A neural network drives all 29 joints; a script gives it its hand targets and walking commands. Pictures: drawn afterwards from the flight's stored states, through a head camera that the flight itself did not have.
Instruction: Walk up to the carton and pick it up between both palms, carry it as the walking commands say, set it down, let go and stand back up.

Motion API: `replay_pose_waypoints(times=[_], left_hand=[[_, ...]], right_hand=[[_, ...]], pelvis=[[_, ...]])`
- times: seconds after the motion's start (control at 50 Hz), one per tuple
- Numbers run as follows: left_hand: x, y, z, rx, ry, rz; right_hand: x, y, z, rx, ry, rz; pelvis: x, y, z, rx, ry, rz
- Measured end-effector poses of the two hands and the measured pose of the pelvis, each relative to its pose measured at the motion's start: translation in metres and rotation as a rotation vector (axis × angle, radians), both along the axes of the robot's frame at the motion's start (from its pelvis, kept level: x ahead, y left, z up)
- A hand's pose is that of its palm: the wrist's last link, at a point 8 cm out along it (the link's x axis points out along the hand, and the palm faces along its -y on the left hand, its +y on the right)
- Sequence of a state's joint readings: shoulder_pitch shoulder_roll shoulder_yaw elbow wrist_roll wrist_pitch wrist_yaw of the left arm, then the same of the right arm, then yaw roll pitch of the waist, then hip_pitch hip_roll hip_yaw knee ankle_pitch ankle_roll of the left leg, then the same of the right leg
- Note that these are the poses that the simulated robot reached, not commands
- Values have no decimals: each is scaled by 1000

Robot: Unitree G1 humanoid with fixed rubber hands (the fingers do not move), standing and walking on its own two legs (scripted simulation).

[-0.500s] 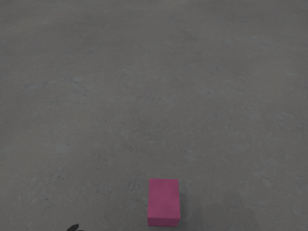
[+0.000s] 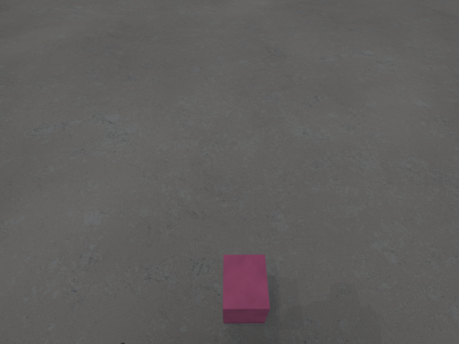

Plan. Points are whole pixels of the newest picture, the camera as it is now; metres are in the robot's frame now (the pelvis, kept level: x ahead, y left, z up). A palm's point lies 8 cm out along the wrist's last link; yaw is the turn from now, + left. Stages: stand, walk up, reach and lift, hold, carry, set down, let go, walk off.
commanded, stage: walk up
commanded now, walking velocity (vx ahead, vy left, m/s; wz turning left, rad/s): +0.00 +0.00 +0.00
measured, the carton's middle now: (244, 289) +0.43 -0.03 -0.66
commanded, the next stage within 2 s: stand in 0.08 s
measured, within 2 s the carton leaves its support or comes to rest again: neither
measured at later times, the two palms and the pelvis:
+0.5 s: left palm out of the picture +0.13 +0.24 -0.10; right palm out of the picture +0.10 -0.25 -0.11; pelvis +0.00 +0.00 +0.00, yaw +0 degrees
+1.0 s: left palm (136, 310) +0.21 +0.22 -0.15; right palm (363, 318) +0.21 -0.25 -0.15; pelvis +0.00 -0.01 -0.03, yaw +0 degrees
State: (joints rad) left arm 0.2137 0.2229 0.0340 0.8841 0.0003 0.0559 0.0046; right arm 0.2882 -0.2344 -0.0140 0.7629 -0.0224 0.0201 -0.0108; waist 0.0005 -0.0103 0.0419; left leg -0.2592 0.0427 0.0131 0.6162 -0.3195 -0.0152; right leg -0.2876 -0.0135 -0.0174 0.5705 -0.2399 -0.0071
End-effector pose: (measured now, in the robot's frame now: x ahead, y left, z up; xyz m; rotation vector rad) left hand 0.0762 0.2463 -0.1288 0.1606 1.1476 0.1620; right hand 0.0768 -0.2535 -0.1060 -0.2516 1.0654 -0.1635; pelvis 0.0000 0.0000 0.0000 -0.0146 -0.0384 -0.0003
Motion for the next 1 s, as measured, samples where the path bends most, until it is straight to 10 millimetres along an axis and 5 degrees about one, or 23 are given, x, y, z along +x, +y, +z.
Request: replay_pose_waypoints(times=[0.4,0.56,0.8,1.0], left_hand=[[-4,-4,7,19,16,13],[75,-8,38,-7,-152,-60],[94,-18,15,-36,-115,-58],[136,-25,-21,1,-190,-62]], right_hand=[[0,4,-11,45,10,-3],[44,0,-4,55,42,-26],[82,6,-14,69,0,15],[134,8,-47,85,-102,35]], pelvis=[[0,-3,0,3,0,1],[1,-5,0,6,4,1],[17,-4,-7,4,128,1],[-4,-8,-34,8,318,1]])
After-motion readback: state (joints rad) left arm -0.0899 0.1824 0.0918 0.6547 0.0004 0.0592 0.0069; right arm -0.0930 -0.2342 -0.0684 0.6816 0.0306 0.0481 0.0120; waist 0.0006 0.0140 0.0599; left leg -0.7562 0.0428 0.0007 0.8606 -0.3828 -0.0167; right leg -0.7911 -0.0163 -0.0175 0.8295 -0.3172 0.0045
